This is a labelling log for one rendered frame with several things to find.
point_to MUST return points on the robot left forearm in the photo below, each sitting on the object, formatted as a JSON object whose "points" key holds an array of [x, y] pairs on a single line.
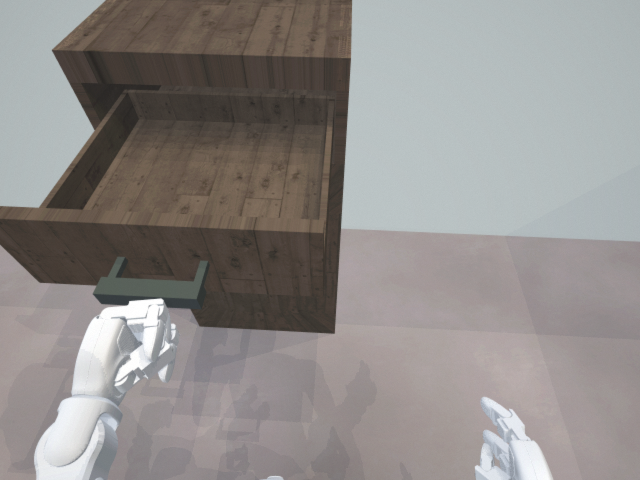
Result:
{"points": [[82, 443]]}

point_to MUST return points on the handle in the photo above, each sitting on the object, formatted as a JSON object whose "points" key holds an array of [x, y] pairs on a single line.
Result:
{"points": [[114, 290]]}

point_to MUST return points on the right robot hand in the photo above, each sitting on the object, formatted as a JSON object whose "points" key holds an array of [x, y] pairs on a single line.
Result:
{"points": [[522, 459]]}

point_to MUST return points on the cabinet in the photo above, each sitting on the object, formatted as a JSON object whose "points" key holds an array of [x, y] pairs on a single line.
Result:
{"points": [[293, 47]]}

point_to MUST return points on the left robot hand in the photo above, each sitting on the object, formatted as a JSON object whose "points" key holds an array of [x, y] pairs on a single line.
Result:
{"points": [[100, 368]]}

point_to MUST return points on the drawer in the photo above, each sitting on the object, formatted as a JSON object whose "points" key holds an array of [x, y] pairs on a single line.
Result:
{"points": [[172, 178]]}

